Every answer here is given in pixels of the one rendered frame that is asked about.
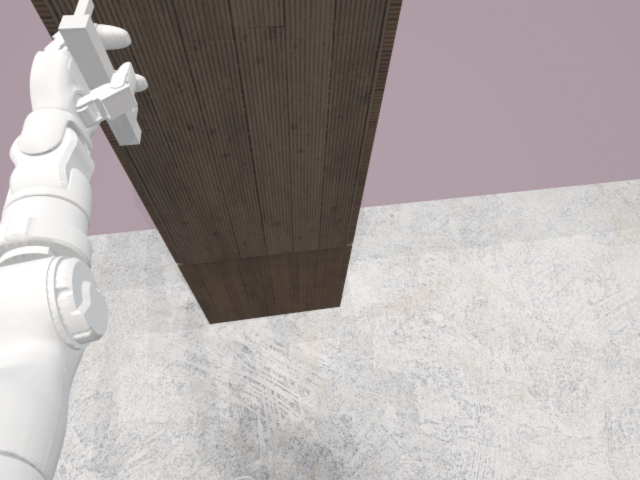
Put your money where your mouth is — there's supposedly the robot left hand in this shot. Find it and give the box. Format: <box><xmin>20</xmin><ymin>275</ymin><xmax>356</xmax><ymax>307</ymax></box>
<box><xmin>30</xmin><ymin>23</ymin><xmax>148</xmax><ymax>137</ymax></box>

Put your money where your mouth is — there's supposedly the handle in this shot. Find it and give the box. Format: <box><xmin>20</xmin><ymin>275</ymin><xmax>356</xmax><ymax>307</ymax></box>
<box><xmin>58</xmin><ymin>0</ymin><xmax>142</xmax><ymax>146</ymax></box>

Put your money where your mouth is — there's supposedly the cupboard door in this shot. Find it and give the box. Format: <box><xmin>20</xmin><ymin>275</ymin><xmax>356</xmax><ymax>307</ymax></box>
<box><xmin>44</xmin><ymin>0</ymin><xmax>391</xmax><ymax>265</ymax></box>

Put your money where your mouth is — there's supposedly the robot left forearm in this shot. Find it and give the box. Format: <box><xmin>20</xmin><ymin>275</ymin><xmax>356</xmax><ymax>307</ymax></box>
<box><xmin>0</xmin><ymin>108</ymin><xmax>94</xmax><ymax>269</ymax></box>

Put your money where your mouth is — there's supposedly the left robot upper arm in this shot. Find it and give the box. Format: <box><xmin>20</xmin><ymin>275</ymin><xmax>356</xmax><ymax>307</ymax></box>
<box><xmin>0</xmin><ymin>255</ymin><xmax>108</xmax><ymax>480</ymax></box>

